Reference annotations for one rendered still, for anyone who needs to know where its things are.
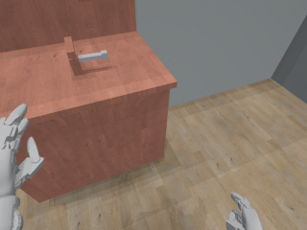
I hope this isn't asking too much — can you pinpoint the left robot hand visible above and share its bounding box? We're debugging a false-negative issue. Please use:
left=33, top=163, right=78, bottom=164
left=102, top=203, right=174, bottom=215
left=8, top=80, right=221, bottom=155
left=0, top=103, right=44, bottom=196

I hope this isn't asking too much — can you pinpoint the tap lever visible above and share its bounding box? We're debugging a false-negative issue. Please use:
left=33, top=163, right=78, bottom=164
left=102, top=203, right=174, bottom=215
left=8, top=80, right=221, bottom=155
left=78, top=50, right=108, bottom=62

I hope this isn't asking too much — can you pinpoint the robot left forearm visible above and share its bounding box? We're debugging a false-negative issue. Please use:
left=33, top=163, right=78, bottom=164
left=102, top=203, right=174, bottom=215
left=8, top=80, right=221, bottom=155
left=0, top=195, right=24, bottom=230

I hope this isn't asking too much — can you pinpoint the right robot hand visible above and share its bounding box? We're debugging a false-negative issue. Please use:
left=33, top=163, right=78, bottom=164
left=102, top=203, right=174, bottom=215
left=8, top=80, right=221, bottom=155
left=225, top=192, right=263, bottom=230

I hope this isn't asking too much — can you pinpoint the counter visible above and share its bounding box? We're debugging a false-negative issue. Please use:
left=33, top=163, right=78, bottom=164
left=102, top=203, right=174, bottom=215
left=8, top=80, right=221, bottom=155
left=0, top=0, right=177, bottom=203

